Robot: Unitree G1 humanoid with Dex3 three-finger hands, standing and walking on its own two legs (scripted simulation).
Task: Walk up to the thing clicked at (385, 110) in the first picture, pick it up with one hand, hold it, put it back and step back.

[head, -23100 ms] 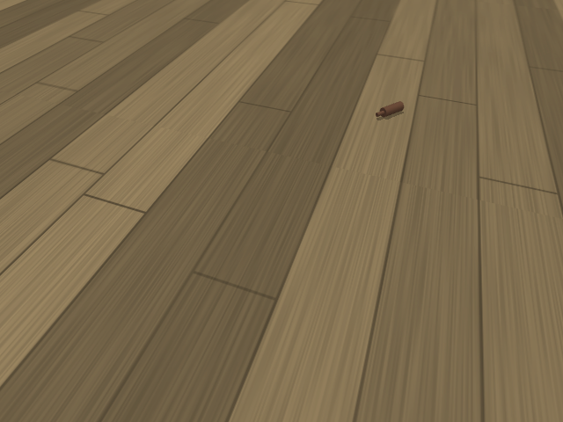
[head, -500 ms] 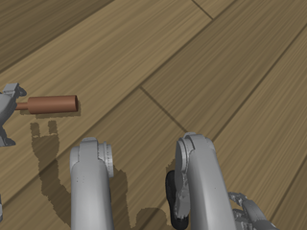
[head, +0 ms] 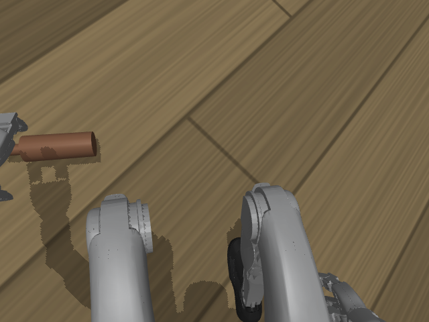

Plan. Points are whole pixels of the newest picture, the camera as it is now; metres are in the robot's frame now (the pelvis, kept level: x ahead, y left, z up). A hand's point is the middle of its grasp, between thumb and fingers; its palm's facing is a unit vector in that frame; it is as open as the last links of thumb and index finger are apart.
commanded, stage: rise first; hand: left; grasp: from above
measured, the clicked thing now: (48, 147) +0.46 +0.35 -0.29
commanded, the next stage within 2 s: approach in 1.72 s
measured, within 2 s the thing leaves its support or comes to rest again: neither
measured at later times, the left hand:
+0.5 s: hand (6, 161) +0.39 +0.37 -0.17, palm faces -0.44 -0.10 -0.89, open 14.0 cm
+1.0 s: hand (13, 152) +0.41 +0.36 -0.17, palm faces -0.45 -0.09 -0.89, open 14.1 cm
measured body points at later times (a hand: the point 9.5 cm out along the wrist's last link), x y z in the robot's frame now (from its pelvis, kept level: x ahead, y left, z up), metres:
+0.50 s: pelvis +0.00 +0.00 -0.01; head +0.23 +0.09 +0.37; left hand +0.41 +0.37 -0.12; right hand +0.10 -0.28 -0.12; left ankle +0.07 +0.14 -0.29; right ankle +0.09 -0.13 -0.29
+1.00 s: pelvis +0.00 +0.00 -0.01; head +0.23 +0.09 +0.37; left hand +0.43 +0.37 -0.12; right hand +0.09 -0.28 -0.12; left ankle +0.07 +0.14 -0.29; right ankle +0.09 -0.13 -0.29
